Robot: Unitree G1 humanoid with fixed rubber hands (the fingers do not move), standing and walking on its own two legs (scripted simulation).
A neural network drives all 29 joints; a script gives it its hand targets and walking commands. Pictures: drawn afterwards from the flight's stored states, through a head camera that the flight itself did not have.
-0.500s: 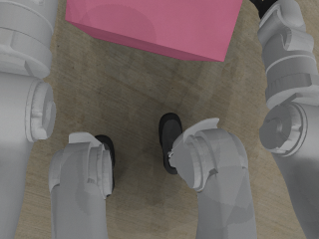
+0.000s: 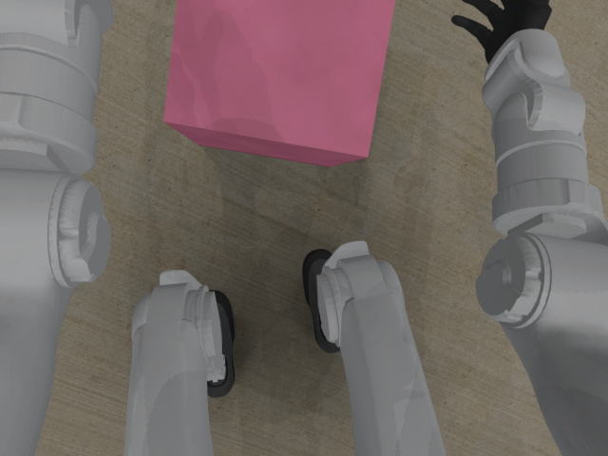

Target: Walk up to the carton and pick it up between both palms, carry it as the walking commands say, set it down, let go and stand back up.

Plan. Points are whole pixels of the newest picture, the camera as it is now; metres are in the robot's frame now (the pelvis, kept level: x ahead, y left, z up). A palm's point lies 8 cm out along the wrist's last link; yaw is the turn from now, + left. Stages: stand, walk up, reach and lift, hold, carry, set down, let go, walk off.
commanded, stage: set down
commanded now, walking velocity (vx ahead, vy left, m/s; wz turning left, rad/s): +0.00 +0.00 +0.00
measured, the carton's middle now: (276, 84) +0.54 -0.07 -0.32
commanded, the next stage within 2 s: let go in 0.78 s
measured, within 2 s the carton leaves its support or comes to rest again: neither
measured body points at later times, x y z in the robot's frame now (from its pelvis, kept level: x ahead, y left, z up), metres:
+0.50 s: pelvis +0.02 +0.00 +0.13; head +0.34 -0.02 +0.45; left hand +0.64 +0.10 +0.06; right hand +0.52 -0.30 +0.05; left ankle +0.07 +0.11 -0.41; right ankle +0.12 -0.11 -0.41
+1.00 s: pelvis +0.04 -0.01 +0.23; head +0.34 -0.04 +0.56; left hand +0.61 +0.11 +0.13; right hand +0.50 -0.29 +0.12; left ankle +0.07 +0.11 -0.41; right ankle +0.12 -0.11 -0.41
